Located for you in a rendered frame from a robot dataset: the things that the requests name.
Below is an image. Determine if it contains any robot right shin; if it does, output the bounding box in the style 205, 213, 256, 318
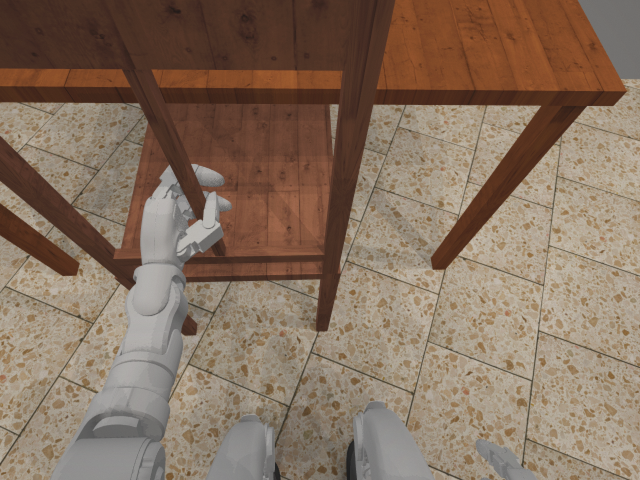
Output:
355, 400, 398, 480

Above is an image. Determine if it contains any table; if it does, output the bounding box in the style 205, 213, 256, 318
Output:
0, 0, 627, 276

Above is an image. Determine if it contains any robot left hand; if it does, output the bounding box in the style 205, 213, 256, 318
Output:
140, 164, 232, 271

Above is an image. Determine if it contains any robot left forearm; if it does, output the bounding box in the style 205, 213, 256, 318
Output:
50, 263, 188, 480

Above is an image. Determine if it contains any left robot upper arm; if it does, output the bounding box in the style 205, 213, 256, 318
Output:
54, 437, 166, 480

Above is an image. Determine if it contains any robot right thigh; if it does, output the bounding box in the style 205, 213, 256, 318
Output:
353, 408, 435, 480

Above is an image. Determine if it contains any robot right hand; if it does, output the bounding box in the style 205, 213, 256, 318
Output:
476, 439, 538, 480

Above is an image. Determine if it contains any chair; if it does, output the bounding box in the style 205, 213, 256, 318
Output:
0, 0, 395, 336

